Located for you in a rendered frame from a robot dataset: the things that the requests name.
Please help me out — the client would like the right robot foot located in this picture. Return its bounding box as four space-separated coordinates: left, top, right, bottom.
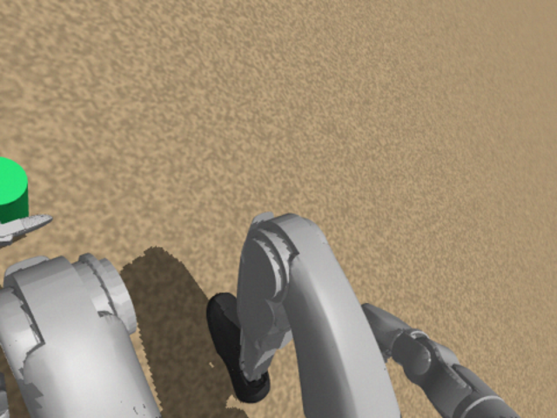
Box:
206 293 271 403

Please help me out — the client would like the left robot hand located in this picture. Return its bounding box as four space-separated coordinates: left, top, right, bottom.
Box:
0 214 53 246

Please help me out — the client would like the right robot hand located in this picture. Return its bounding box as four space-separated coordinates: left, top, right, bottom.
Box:
361 303 411 363

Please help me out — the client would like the right robot arm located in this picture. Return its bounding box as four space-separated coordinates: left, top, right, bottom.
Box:
392 328 521 418

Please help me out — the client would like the can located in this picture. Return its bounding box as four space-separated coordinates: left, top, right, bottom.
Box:
0 157 29 224

